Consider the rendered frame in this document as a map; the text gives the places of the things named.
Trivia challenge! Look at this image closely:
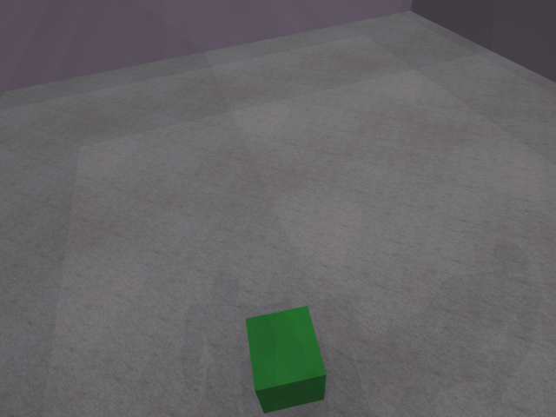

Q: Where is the carton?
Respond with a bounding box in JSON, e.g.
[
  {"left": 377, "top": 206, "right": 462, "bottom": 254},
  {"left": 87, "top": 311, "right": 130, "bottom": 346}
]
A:
[{"left": 246, "top": 306, "right": 327, "bottom": 413}]

